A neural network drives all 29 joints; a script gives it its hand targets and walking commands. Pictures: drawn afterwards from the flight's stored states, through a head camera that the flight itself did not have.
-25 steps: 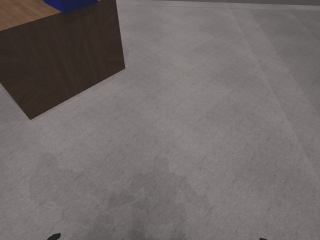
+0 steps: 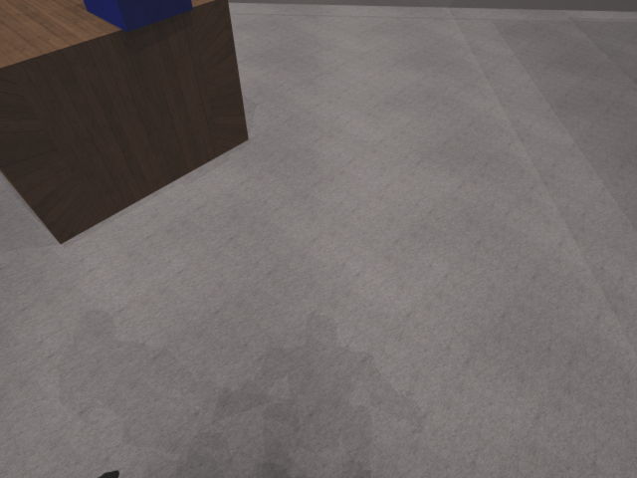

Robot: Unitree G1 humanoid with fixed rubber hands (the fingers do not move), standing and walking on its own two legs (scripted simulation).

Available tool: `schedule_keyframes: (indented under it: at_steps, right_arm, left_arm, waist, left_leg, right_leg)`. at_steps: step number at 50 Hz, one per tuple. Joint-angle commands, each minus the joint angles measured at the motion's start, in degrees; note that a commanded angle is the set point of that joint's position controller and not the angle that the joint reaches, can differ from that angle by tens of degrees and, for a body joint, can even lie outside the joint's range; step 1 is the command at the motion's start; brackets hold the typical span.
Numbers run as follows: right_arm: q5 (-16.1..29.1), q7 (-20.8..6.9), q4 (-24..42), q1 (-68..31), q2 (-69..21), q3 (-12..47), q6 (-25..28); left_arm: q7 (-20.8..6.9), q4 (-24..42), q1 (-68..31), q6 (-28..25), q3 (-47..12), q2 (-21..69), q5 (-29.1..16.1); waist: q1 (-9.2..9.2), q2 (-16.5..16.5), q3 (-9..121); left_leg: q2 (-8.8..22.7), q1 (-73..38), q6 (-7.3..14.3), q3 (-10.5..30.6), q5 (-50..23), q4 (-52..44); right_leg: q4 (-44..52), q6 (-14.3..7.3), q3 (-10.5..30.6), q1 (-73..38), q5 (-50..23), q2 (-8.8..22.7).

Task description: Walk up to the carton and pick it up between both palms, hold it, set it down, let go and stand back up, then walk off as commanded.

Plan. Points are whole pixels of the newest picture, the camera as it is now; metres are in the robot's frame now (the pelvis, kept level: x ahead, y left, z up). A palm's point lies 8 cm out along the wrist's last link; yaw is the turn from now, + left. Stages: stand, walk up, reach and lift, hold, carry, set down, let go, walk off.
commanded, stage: stand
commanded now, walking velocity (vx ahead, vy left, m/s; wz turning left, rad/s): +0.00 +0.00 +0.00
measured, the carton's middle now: out of the picture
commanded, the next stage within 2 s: none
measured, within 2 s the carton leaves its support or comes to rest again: neither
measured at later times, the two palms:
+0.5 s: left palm out of the picture +0.09 +0.30 -0.12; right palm out of the picture +0.09 -0.29 -0.12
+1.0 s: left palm out of the picture +0.08 +0.30 -0.12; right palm out of the picture +0.08 -0.29 -0.12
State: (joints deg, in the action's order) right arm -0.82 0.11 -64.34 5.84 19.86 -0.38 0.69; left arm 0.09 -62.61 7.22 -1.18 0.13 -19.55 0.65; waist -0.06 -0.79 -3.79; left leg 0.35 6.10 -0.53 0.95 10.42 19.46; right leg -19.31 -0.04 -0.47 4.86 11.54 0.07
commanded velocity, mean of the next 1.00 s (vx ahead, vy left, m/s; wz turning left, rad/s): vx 0.00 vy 0.00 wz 0.00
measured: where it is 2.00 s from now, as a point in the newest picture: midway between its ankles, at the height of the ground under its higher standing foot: outside the picture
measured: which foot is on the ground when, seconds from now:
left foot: down 0.00-1.00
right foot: down 0.00-1.00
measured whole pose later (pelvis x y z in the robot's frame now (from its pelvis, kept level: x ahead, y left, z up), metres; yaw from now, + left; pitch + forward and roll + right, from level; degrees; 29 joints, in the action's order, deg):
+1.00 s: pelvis +0.01 +0.01 +0.00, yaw +0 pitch -3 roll +0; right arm -0.6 -0.1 -64.6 5.5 19.6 -0.5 0.8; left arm 0.2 -62.9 6.6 -0.9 0.3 -19.6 0.3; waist -0.3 -0.5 -4.4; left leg -0.4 5.0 0.1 0.7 10.4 18.4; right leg -18.4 0.6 -0.2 3.8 11.6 0.9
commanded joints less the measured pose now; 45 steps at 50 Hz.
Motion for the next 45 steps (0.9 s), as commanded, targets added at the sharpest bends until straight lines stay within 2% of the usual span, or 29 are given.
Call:
schedule_keyframes:
  at_steps: [1,2,3,4,6,7,9,10,11,12,13,15,18,19,22,24,26,29,30,31,32,33,34,36,39,41,42,43,45]
  right_arm:
    - [0.68,0.63,3.25,-1.46,11.50,-1.94,1.93]
    - [0.32,0.42,2.90,-2.35,12.52,-2.22,2.04]
    - [-0.02,0.67,2.90,-3.74,13.46,-2.76,1.61]
    - [-0.07,0.74,3.71,-3.32,10.04,-2.05,1.45]
    - [0.62,0.62,3.52,-1.92,10.55,-2.08,1.62]
    - [0.51,0.57,2.87,-0.78,12.42,-2.79,1.49]
    - [0.35,0.50,2.27,-0.41,12.04,-2.59,0.73]
    - [0.18,0.42,2.48,-2.24,10.04,-1.67,1.10]
    - [1.13,0.41,3.22,-2.16,9.41,-1.51,1.51]
    - [0.47,0.56,4.13,-2.08,10.85,-1.85,1.37]
    - [0.37,0.71,3.11,-2.33,10.73,-1.82,1.25]
    - [0.12,0.52,3.38,-3.01,10.79,-1.41,1.41]
    - [0.33,0.52,3.37,-3.47,12.58,-2.24,1.27]
    - [0.52,0.23,4.32,-3.34,11.93,-2.52,1.35]
    - [0.50,0.43,2.33,-2.27,12.65,-2.47,1.51]
    - [0.55,0.60,3.12,-3.35,12.52,-2.71,1.06]
    - [0.42,0.54,3.08,-2.71,10.75,-2.38,0.99]
    - [0.55,0.67,3.26,-3.39,11.47,-2.67,0.94]
    - [-0.19,0.50,3.10,-5.04,11.42,-2.70,1.02]
    - [0.42,0.48,2.87,-3.48,11.95,-2.75,0.94]
    - [-0.05,0.40,3.36,-4.49,12.40,-2.87,1.02]
    - [0.31,0.23,3.57,-4.24,11.37,-2.57,0.63]
    - [0.48,0.02,2.85,-1.13,11.40,-2.62,0.92]
    - [0.30,0.38,3.31,-2.66,11.32,-2.50,0.99]
    - [0.73,0.45,3.02,-2.78,11.00,-2.68,1.05]
    - [0.21,0.60,3.80,-3.87,11.01,-2.00,1.55]
    - [0.76,0.47,3.58,-2.47,9.92,-2.02,1.40]
    - [0.62,0.45,2.88,-3.38,12.29,-2.58,1.57]
    - [0.46,0.62,3.02,-1.01,10.37,-2.03,1.40]
  left_arm:
    - [0.65,3.11,-1.67,-1.09,1.80,-11.19,-0.56]
    - [0.78,3.46,-1.74,-0.94,2.01,-11.27,-0.41]
    - [0.92,3.02,-3.07,-0.89,2.41,-12.28,0.21]
    - [0.95,3.54,-3.15,-0.98,2.86,-13.85,0.19]
    - [0.65,3.63,-2.46,-0.88,1.81,-10.51,-0.47]
    - [0.61,3.04,-1.91,-1.25,2.05,-9.43,-0.51]
    - [0.92,2.91,-2.14,-0.76,2.06,-12.49,-0.13]
    - [0.88,3.14,-1.90,-1.30,1.87,-11.07,-0.31]
    - [0.96,3.70,-2.94,-1.07,1.84,-11.54,-0.25]
    - [0.87,4.12,-4.32,-0.99,1.69,-10.74,-0.24]
    - [0.54,3.25,-2.37,-1.26,1.81,-10.93,-0.48]
    - [0.71,3.38,-3.03,-1.35,2.23,-12.75,-1.09]
    - [0.63,2.34,-2.25,-0.71,2.47,-11.91,-0.31]
    - [0.45,2.68,-2.86,-0.76,1.72,-11.23,-0.30]
    - [0.88,3.48,-3.07,-1.02,1.86,-11.94,-0.13]
    - [1.16,3.08,-2.99,-0.78,2.09,-12.43,-0.16]
    - [0.99,2.98,-2.82,-0.92,2.04,-11.13,-0.06]
    - [0.83,3.35,-2.73,-0.98,1.31,-9.78,-0.25]
    - [0.67,3.75,-4.40,-1.14,1.01,-9.61,-0.29]
    - [0.66,3.83,-4.38,-0.70,1.76,-12.24,0.33]
    - [0.41,3.49,-3.36,-0.91,1.70,-11.05,-0.11]
    - [0.66,3.80,-3.84,-1.08,1.22,-11.12,-0.08]
    - [0.96,2.48,-1.45,-1.20,1.78,-12.60,-0.39]
    - [1.03,2.16,-1.43,-1.23,1.49,-12.20,-0.33]
    - [1.29,3.23,-3.07,-0.87,2.25,-12.29,0.43]
    - [1.03,3.54,-3.33,-0.76,2.31,-11.71,-0.02]
    - [0.99,3.36,-2.49,-0.83,2.47,-12.47,0.00]
    - [0.81,2.96,-1.28,-0.69,2.56,-11.02,-0.17]
    - [0.84,2.68,-2.68,-0.79,3.07,-12.88,-0.20]
  waist:
    - [-0.01,1.80,2.95]
    - [0.66,1.86,2.75]
    - [-0.09,-2.98,4.63]
    - [-0.42,1.22,2.70]
    - [-0.30,3.44,3.81]
    - [0.40,-2.08,4.45]
    - [-1.02,1.04,5.56]
    - [0.08,-1.17,5.28]
    - [0.02,2.27,1.99]
    - [-1.02,0.19,3.22]
    - [0.23,1.05,6.96]
    - [0.39,0.83,7.71]
    - [0.20,-1.73,3.56]
    - [0.13,1.14,5.85]
    - [0.21,3.07,4.80]
    - [0.16,-1.85,4.62]
    - [-0.83,3.44,3.87]
    - [0.01,0.30,4.14]
    - [-0.98,0.00,4.84]
    - [-0.22,2.98,3.66]
    - [0.19,2.21,5.89]
    - [-0.22,-1.71,4.40]
    - [-1.45,1.94,3.41]
    - [-0.79,-0.20,4.91]
    - [-0.74,1.44,5.57]
    - [0.07,-3.00,2.41]
    - [-1.38,0.20,6.43]
    - [0.98,-1.38,4.95]
    - [-1.19,2.54,2.14]
  left_leg:
    - [6.84,1.41,2.36,6.33,-3.25,-4.58]
    - [6.04,1.23,1.84,5.74,-5.61,-4.46]
    - [6.03,0.36,2.20,5.73,-6.81,-4.97]
    - [7.12,0.75,1.48,5.42,-8.95,-4.07]
    - [6.99,2.06,1.99,5.96,-7.88,-3.22]
    - [5.90,2.06,1.80,5.26,-6.28,-3.41]
    - [7.17,0.24,2.19,5.07,-6.74,-3.38]
    - [7.66,-0.98,2.73,6.26,-7.43,-3.48]
    - [7.50,2.09,2.78,5.95,-9.14,-2.51]
    - [6.71,0.02,2.35,5.73,-10.79,-3.50]
    - [7.78,-1.17,2.11,5.78,-12.76,-3.05]
    - [7.67,-1.47,3.24,6.90,-15.80,-2.13]
    - [7.24,-0.60,2.02,5.46,-12.14,-3.91]
    - [7.95,-1.16,2.14,6.11,-12.27,-3.12]
    - [7.33,-3.10,1.94,6.04,-14.13,-3.41]
    - [7.05,-2.32,1.91,5.60,-13.71,-3.70]
    - [7.03,-0.42,1.97,6.38,-10.12,-3.86]
    - [6.74,-0.44,2.29,5.03,-10.10,-3.40]
    - [7.19,-0.74,1.93,5.52,-6.96,-5.28]
    - [6.76,-1.08,1.63,5.36,-8.16,-4.53]
    - [7.35,-2.39,2.47,5.14,-11.28,-2.73]
    - [7.04,-1.01,1.74,5.39,-10.27,-3.41]
    - [7.17,-0.78,1.92,5.28,-10.92,-4.68]
    - [7.06,-1.38,2.39,5.19,-12.88,-3.18]
    - [7.40,-2.16,1.85,6.19,-10.92,-5.31]
    - [6.64,-0.07,1.98,4.73,-11.43,-4.38]
    - [7.66,-3.30,2.08,6.06,-11.97,-4.43]
    - [7.13,-2.09,1.77,5.10,-11.27,-3.31]
    - [7.34,0.28,1.74,6.55,-8.81,-4.80]
  right_leg:
    - [5.18,-1.45,7.17,0.50,-4.83,7.63]
    - [4.70,-1.33,6.34,0.69,-7.16,7.13]
    - [4.60,-1.84,7.44,-0.88,-9.30,7.77]
    - [4.09,-1.18,6.54,0.73,-8.71,7.36]
    - [4.19,-1.12,5.87,-0.75,-8.19,7.21]
    - [3.90,-1.44,6.20,-1.46,-9.55,7.48]
    - [4.24,-0.83,5.87,-0.85,-8.53,7.10]
    - [4.26,-1.33,6.26,-0.25,-8.02,7.80]
    - [3.98,-1.69,6.33,0.15,-10.67,7.58]
    - [3.59,-1.54,5.62,0.94,-10.35,7.31]
    - [3.28,-1.47,5.55,-1.90,-10.37,7.21]
    - [2.58,-1.59,5.69,-3.56,-13.29,7.52]
    - [3.19,-1.41,5.78,-0.69,-9.37,7.31]
    - [2.84,-1.77,5.57,-1.52,-11.56,8.12]
    - [2.90,-1.62,5.33,-0.10,-12.30,7.78]
    - [4.22,-1.65,5.98,0.10,-12.90,8.12]
    - [4.11,-1.29,5.23,-2.28,-11.53,7.31]
    - [5.07,-1.19,5.30,-0.94,-8.38,6.81]
    - [3.75,-1.12,5.03,-1.55,-9.28,7.29]
    - [3.98,-0.87,5.47,-0.88,-10.25,7.27]
    - [4.08,-1.39,5.71,-0.39,-10.39,7.31]
    - [4.57,-1.05,5.17,0.09,-11.27,8.04]
    - [3.26,-0.88,5.53,-0.14,-12.23,7.47]
    - [3.83,-0.87,5.30,-2.56,-12.41,7.04]
    - [3.36,-1.55,5.04,-1.86,-13.11,7.95]
    - [4.46,-1.32,5.89,-0.71,-11.02,7.69]
    - [3.44,-1.18,4.95,-1.41,-10.88,7.37]
    - [5.12,-0.85,6.03,-1.44,-10.21,7.46]
    - [3.65,-1.49,6.36,0.36,-7.78,7.44]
